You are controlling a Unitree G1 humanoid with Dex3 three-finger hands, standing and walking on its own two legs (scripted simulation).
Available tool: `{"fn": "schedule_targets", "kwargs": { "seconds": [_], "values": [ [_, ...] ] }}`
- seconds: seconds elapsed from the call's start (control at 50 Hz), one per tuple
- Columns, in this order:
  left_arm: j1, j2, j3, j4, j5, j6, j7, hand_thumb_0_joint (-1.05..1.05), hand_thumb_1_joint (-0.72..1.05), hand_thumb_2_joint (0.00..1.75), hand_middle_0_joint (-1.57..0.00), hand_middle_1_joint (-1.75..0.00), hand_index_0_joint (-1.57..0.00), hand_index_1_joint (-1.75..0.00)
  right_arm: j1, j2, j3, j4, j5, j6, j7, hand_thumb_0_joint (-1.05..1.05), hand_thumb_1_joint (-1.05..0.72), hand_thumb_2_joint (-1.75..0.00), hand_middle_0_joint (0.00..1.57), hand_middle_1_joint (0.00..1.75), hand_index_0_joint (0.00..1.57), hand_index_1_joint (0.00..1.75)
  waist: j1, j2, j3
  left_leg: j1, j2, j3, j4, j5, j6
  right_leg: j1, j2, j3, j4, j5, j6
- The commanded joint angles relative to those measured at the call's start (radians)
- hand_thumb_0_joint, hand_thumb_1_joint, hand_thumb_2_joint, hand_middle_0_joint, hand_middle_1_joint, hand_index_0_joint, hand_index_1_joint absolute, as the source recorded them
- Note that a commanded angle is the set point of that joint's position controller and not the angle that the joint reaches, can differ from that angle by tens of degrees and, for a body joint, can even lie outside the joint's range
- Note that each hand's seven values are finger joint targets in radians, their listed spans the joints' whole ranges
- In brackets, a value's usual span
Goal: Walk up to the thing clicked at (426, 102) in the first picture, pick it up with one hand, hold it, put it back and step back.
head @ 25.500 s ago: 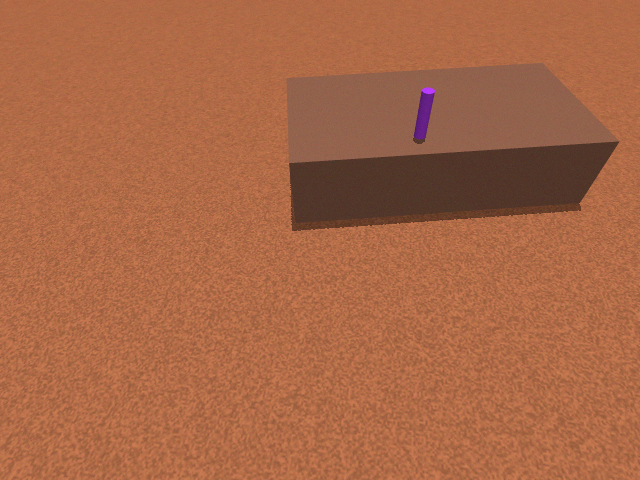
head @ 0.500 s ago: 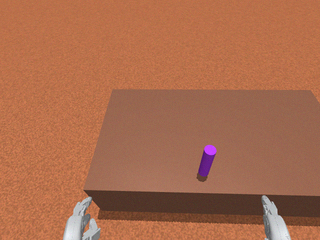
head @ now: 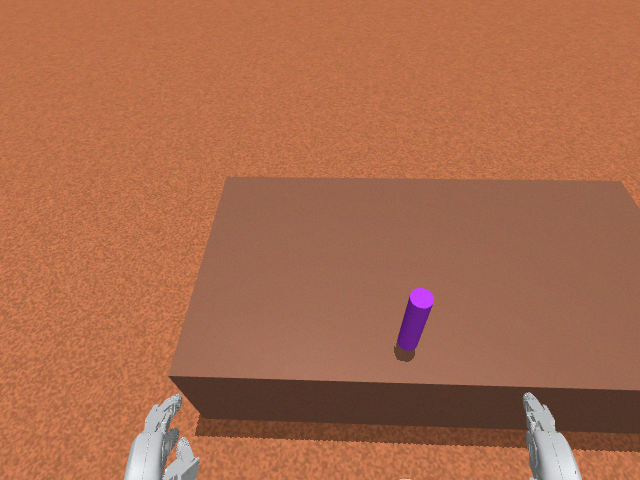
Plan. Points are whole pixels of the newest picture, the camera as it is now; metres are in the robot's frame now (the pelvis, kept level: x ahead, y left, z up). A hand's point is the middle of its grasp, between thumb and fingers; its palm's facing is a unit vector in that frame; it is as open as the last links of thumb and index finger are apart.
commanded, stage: home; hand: right
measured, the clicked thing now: (414, 321) +0.49 -0.16 -0.30
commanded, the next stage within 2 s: stand in 0.16 s
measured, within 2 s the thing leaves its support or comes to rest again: neither
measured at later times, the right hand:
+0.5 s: hand out of the picture +0.16 -0.20 -0.09, palm faces -0.03 +0.94 -0.34, open 14.3 cm
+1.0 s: hand out of the picture +0.05 -0.25 -0.11, palm faces -0.02 +0.94 -0.34, open 7.4 cm
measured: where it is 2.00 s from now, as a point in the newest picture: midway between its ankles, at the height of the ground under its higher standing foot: outside the picture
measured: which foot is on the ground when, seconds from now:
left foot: down 0.00-1.00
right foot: down 0.00-1.00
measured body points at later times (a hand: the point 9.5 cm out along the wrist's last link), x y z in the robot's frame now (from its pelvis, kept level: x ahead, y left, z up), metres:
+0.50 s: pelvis +0.00 +0.00 +0.01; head +0.02 +0.00 +0.45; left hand +0.15 +0.26 -0.09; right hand +0.16 -0.25 -0.07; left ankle +0.00 +0.14 -0.69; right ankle +0.02 -0.13 -0.69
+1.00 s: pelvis +0.00 -0.01 +0.05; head +0.00 -0.01 +0.50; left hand +0.07 +0.28 -0.09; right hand +0.05 -0.30 -0.09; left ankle +0.00 +0.14 -0.69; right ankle +0.02 -0.13 -0.69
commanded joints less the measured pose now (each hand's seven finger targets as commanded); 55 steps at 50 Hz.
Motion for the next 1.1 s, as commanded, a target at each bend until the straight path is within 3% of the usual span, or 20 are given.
{"fn": "schedule_targets", "kwargs": {
  "seconds": [0.0, 0.12, 0.18, 0.24, 0.28, 0.34, 0.36, 0.38, 0.44, 0.5, 0.56, 0.6, 0.72, 0.74, 0.78, 0.82, 0.86, 0.94, 1.02, 1.08],
  "values": [
    [-0.073, 0.114, 0.049, -0.151, 0.000, -0.060, 0.014, 0.00, 0.90, 0.90, -0.20, -0.30, -0.20, -0.30, -0.027, -0.105, -0.061, -0.188, -0.010, -0.055, -0.006, 0.00, 0.54, -0.06, 0.05, 0.05, 0.05, 0.05, 0.004, 0.032, -0.114, 0.022, -0.032, 0.030, -0.160, 0.159, 0.017, 0.105, 0.037, -0.037, -0.136, 0.146, -0.027],
    [-0.069, 0.117, 0.052, -0.152, -0.001, -0.062, 0.015, 0.00, 0.90, 0.90, -0.20, -0.30, -0.20, -0.30, -0.026, -0.095, -0.048, -0.200, -0.011, -0.055, -0.006, 0.00, 0.52, -0.07, 0.05, 0.06, 0.05, 0.06, 0.005, -0.005, -0.123, 0.013, -0.037, 0.037, -0.144, 0.172, 0.022, 0.114, 0.032, -0.032, -0.142, 0.164, -0.022],
    [-0.065, 0.118, 0.051, -0.148, -0.002, -0.063, 0.017, 0.00, 0.90, 0.90, -0.20, -0.30, -0.20, -0.30, -0.024, -0.097, -0.052, -0.196, -0.012, -0.052, -0.007, 0.00, 0.51, -0.07, 0.05, 0.06, 0.05, 0.06, 0.006, 0.013, -0.129, 0.022, -0.034, 0.035, -0.137, 0.226, 0.017, 0.124, 0.033, -0.034, -0.129, 0.211, -0.025],
    [-0.073, 0.117, 0.050, -0.148, -0.002, -0.061, 0.016, 0.00, 0.90, 0.90, -0.20, -0.30, -0.20, -0.30, -0.018, -0.097, -0.054, -0.180, -0.011, -0.053, -0.008, 0.00, 0.51, -0.07, 0.05, 0.06, 0.05, 0.06, 0.002, 0.020, -0.101, 0.016, -0.035, 0.036, -0.143, 0.200, 0.018, 0.110, 0.033, -0.034, -0.136, 0.188, -0.023],
    [-0.077, 0.116, 0.048, -0.152, 0.000, -0.060, 0.014, 0.00, 0.90, 0.90, -0.20, -0.30, -0.20, -0.30, -0.028, -0.101, -0.056, -0.188, -0.010, -0.054, -0.008, 0.00, 0.35, -0.23, 0.20, 0.22, 0.20, 0.22, 0.001, 0.002, -0.092, 0.006, -0.036, 0.034, -0.152, 0.150, 0.021, 0.098, 0.033, -0.033, -0.144, 0.139, -0.023],
    [-0.074, 0.119, 0.050, -0.148, -0.002, -0.063, 0.015, 0.00, 0.90, 0.90, -0.20, -0.30, -0.20, -0.30, -0.029, -0.096, -0.049, -0.195, -0.010, -0.055, -0.006, 0.00, 0.11, -0.47, 0.20, 0.30, 0.20, 0.30, 0.005, -0.001, -0.092, -0.002, -0.036, 0.034, -0.150, 0.147, 0.023, 0.107, 0.032, -0.033, -0.150, 0.137, -0.022],
    [-0.113, 0.259, 0.081, 0.063, 0.124, -0.004, -0.045, 0.00, 0.90, 0.90, -0.20, -0.30, -0.20, -0.30, -0.163, -0.277, -0.105, 0.156, -0.121, -0.163, 0.054, 0.00, 0.03, -0.55, 0.20, 0.30, 0.20, 0.30, -0.027, 0.068, -0.023, 0.149, 0.042, -0.079, -0.173, 0.187, 0.074, 0.144, 0.003, 0.022, -0.156, 0.253, -0.077],
    [-0.083, 0.263, 0.100, 0.080, 0.127, 0.015, -0.078, 0.00, 0.90, 0.90, -0.20, -0.30, -0.20, -0.30, -0.142, -0.278, -0.116, 0.255, -0.120, -0.205, 0.080, 0.00, -0.05, -0.63, 0.20, 0.30, 0.20, 0.30, -0.015, 0.066, -0.066, 0.169, 0.061, -0.097, -0.158, 0.245, 0.100, 0.175, 0.003, 0.004, -0.159, 0.292, -0.087],
    [-0.095, 0.257, 0.099, 0.110, 0.080, 0.035, -0.126, 0.00, 0.90, 0.90, -0.20, -0.30, -0.20, -0.30, -0.153, -0.283, -0.099, 0.363, -0.091, -0.268, 0.115, 0.00, -0.29, -0.87, 0.20, 0.30, 0.20, 0.30, -0.005, 0.087, -0.066, 0.161, 0.079, -0.110, -0.174, 0.320, 0.094, 0.227, -0.003, 0.024, -0.175, 0.302, -0.089],
    [-0.116, 0.256, 0.097, 0.158, 0.054, 0.049, -0.154, 0.00, 0.90, 0.90, -0.20, -0.30, -0.20, -0.30, -0.191, -0.264, -0.086, 0.456, -0.058, -0.282, 0.126, 0.00, -0.53, -0.90, 0.20, 0.30, 0.20, 0.30, -0.013, 0.053, -0.049, 0.181, 0.076, -0.101, -0.209, 0.279, 0.079, 0.237, 0.004, 0.036, -0.218, 0.283, -0.078],
    [-0.120, 0.248, 0.095, 0.218, 0.053, 0.058, -0.161, 0.00, 0.90, 0.90, -0.20, -0.30, -0.20, -0.30, -0.221, -0.283, -0.088, 0.551, -0.063, -0.293, 0.123, 0.00, -0.77, -0.90, 0.20, 0.30, 0.20, 0.30, -0.009, 0.047, -0.015, 0.192, 0.088, -0.116, -0.262, 0.261, 0.077, 0.255, 0.006, 0.035, -0.252, 0.267, -0.074],
    [-0.118, 0.272, 0.098, 0.256, 0.057, 0.056, -0.160, 0.00, 0.90, 0.90, -0.20, -0.30, -0.20, -0.30, -0.232, -0.284, -0.090, 0.605, -0.063, -0.294, 0.121, 0.00, -0.90, -0.90, 0.20, 0.30, 0.20, 0.30, -0.015, -0.005, -0.003, 0.214, 0.067, -0.084, -0.249, 0.267, 0.067, 0.275, -0.020, 0.071, -0.322, 0.281, -0.085],
    [-0.135, 0.294, 0.101, 0.346, 0.041, 0.064, -0.156, 0.00, 0.90, 0.90, -0.20, -0.30, -0.20, -0.30, -0.219, -0.302, -0.079, 0.757, -0.055, -0.295, 0.119, 0.00, -0.90, -0.90, 0.20, 0.30, 0.20, 0.30, -0.026, -0.001, 0.023, 0.296, 0.074, -0.081, -0.334, 0.325, 0.060, 0.344, -0.040, 0.086, -0.426, 0.345, -0.079],
    [-0.127, 0.298, 0.100, 0.363, 0.040, 0.066, -0.154, 0.00, 0.90, 0.90, -0.20, -0.30, -0.20, -0.30, -0.212, -0.303, -0.078, 0.781, -0.054, -0.296, 0.118, 0.00, -0.90, -0.90, 0.20, 0.30, 0.20, 0.30, -0.023, 0.001, 0.000, 0.314, 0.079, -0.077, -0.344, 0.360, 0.056, 0.387, -0.045, 0.081, -0.424, 0.390, -0.078],
    [-0.113, 0.296, 0.095, 0.400, 0.036, 0.072, -0.153, 0.00, 0.90, 0.90, -0.20, -0.30, -0.20, -0.30, -0.224, -0.302, -0.071, 0.823, -0.051, -0.295, 0.117, 0.00, -0.90, -0.90, 0.20, 0.30, 0.20, 0.30, -0.014, 0.004, 0.025, 0.332, 0.081, -0.078, -0.379, 0.363, 0.051, 0.402, -0.048, 0.079, -0.469, 0.386, -0.075],
    [-0.127, 0.309, 0.093, 0.429, 0.035, 0.076, -0.153, 0.00, 0.90, 0.90, -0.20, -0.30, -0.20, -0.30, -0.220, -0.303, -0.067, 0.861, -0.049, -0.292, 0.115, 0.00, -0.90, -0.90, 0.20, 0.30, 0.20, 0.30, -0.025, -0.013, 0.040, 0.349, 0.081, -0.070, -0.413, 0.347, 0.045, 0.417, -0.055, 0.089, -0.512, 0.368, -0.071],
    [-0.134, 0.310, 0.090, 0.453, 0.032, 0.082, -0.154, 0.00, 0.90, 0.90, -0.20, -0.30, -0.20, -0.30, -0.232, -0.312, -0.062, 0.894, -0.049, -0.290, 0.117, 0.00, -0.90, -0.90, 0.20, 0.30, 0.20, 0.30, -0.017, 0.015, 0.075, 0.344, 0.087, -0.083, -0.469, 0.301, 0.042, 0.422, -0.043, 0.077, -0.546, 0.287, -0.063],
    [-0.128, 0.309, 0.087, 0.500, 0.028, 0.085, -0.156, 0.00, 0.90, 0.90, -0.20, -0.30, -0.20, -0.30, -0.251, -0.316, -0.056, 0.942, -0.046, -0.292, 0.116, 0.00, -0.90, -0.90, 0.20, 0.30, 0.20, 0.30, -0.005, 0.039, 0.080, 0.352, 0.100, -0.089, -0.516, 0.316, 0.038, 0.474, -0.043, 0.062, -0.565, 0.307, -0.054],
    [-0.152, 0.313, 0.084, 0.531, 0.029, 0.087, -0.161, 0.00, 0.90, 0.90, -0.20, -0.30, -0.20, -0.30, -0.249, -0.316, -0.051, 0.982, -0.046, -0.287, 0.119, 0.00, -0.90, -0.90, 0.20, 0.30, 0.20, 0.30, -0.007, 0.053, 0.134, 0.326, 0.095, -0.088, -0.556, 0.223, 0.035, 0.463, -0.041, 0.066, -0.608, 0.209, -0.048],
    [-0.160, 0.322, 0.084, 0.549, 0.031, 0.086, -0.162, 0.00, 0.90, 0.90, -0.20, -0.30, -0.20, -0.30, -0.250, -0.316, -0.055, 0.995, -0.046, -0.284, 0.121, 0.00, -0.90, -0.90, 0.20, 0.30, 0.20, 0.30, -0.013, 0.023, 0.120, 0.354, 0.093, -0.083, -0.552, 0.222, 0.037, 0.449, -0.048, 0.078, -0.638, 0.165, -0.049]
  ]
}}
